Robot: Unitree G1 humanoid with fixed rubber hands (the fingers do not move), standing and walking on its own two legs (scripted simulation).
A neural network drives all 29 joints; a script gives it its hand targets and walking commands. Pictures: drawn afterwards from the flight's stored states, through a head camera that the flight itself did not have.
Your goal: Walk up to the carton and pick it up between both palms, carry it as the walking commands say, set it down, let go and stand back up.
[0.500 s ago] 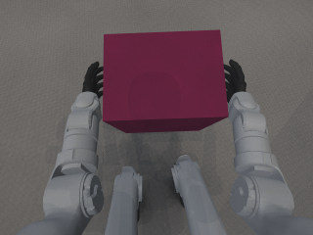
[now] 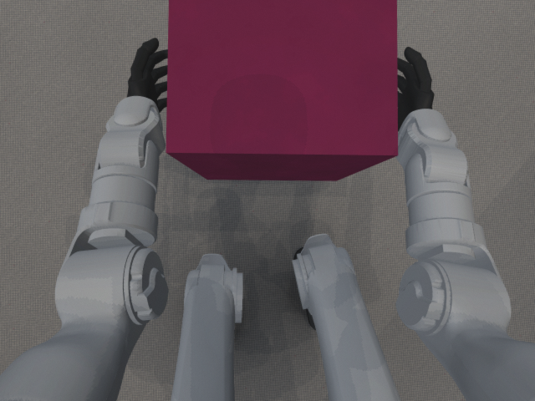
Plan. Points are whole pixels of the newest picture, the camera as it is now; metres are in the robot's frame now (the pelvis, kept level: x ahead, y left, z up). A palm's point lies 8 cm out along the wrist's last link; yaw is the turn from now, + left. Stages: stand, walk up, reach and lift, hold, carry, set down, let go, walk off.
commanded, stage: set down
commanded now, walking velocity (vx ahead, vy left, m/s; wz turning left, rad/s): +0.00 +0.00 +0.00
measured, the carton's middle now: (276, 108) +0.52 -0.07 -0.19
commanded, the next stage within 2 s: none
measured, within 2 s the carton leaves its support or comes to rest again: rests again in 1.28 s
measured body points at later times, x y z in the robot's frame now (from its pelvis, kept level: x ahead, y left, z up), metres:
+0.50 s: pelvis +0.00 +0.00 -0.06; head +0.33 -0.03 +0.24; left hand +0.56 +0.11 -0.20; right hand +0.49 -0.24 -0.20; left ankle +0.09 +0.12 -0.44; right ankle +0.11 -0.13 -0.44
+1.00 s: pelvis -0.01 +0.00 -0.08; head +0.33 -0.02 +0.21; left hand +0.56 +0.11 -0.23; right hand +0.50 -0.24 -0.22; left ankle +0.09 +0.12 -0.44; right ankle +0.11 -0.13 -0.44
